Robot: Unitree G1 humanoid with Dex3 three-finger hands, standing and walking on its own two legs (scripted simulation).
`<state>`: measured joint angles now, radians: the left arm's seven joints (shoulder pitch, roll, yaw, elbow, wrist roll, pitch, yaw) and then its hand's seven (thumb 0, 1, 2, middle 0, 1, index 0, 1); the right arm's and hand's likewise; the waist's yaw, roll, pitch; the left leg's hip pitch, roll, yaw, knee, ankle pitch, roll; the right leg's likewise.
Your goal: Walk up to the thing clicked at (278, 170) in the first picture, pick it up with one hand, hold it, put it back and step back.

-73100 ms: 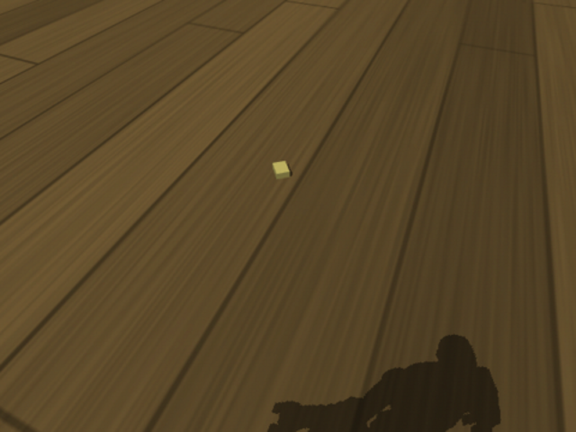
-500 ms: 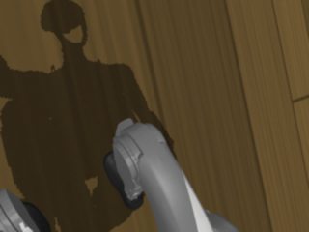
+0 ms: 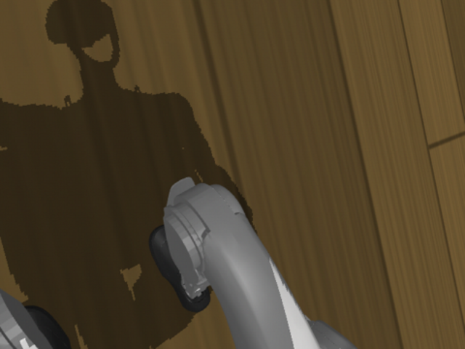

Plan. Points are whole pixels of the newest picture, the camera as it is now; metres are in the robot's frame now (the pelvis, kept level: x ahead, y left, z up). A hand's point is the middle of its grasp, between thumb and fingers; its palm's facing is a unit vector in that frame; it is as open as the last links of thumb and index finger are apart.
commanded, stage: open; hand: left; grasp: from above
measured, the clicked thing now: out of the picture +0.48 +0.37 -0.30
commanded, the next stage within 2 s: withdraw in 0.54 s
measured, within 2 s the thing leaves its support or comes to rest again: neither
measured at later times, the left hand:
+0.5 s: hand out of the picture +0.48 +0.36 -0.25, palm faces -0.34 -0.27 -0.90, open 14.5 cm
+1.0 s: hand out of the picture +0.50 +0.37 -0.18, palm faces -0.30 -0.17 -0.94, open 14.2 cm
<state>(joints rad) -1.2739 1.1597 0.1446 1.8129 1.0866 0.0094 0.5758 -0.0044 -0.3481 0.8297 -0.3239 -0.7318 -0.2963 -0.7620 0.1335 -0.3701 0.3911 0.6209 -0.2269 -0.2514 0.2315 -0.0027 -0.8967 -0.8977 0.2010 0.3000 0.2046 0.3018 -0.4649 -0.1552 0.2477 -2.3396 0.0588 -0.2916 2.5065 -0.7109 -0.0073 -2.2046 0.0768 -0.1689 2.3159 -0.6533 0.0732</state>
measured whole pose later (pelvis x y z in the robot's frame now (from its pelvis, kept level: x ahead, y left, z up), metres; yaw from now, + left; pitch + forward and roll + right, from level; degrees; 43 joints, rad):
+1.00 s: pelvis +0.01 +0.00 +0.01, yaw +1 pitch +32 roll -15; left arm -1.09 1.00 0.12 1.38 1.12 0.02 0.36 0.00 -0.53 1.01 -0.08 -0.97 -0.07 -0.99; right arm 0.20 -0.35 0.27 0.64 -0.17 -0.16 0.26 0.00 -0.90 -0.90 0.20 0.30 0.21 0.30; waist -0.37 -0.06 0.11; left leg -2.35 0.05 -0.27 2.47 -0.71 -0.02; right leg -2.22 0.06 -0.16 2.30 -0.67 0.06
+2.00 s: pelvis +0.00 +0.00 +0.07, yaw +9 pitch +36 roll -8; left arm -0.67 0.69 0.11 0.80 0.81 -0.05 0.03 0.00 0.40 0.82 -0.21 -0.39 -0.20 -0.39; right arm 0.21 -0.28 0.03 0.62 -0.04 0.07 0.09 0.00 -0.90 -0.90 0.20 0.30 0.21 0.30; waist -0.15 0.03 -0.12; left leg -2.20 0.03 -0.13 2.22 -0.65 0.00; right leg -2.10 0.00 -0.06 2.14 -0.67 0.05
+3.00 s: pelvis +0.08 +0.01 +0.39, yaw +17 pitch +12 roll -3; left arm 0.48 0.22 0.04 -0.11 -0.07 0.45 0.05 0.01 0.90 0.90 -0.20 -0.30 -0.20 -0.30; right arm 0.30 -0.22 0.03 0.52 0.02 -0.20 -0.19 0.01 -0.91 -0.90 0.20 0.30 0.21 0.30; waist -0.06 0.06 -0.18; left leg -0.75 0.05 -0.05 1.02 -0.48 -0.02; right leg -0.67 -0.01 -0.06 0.95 -0.48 0.02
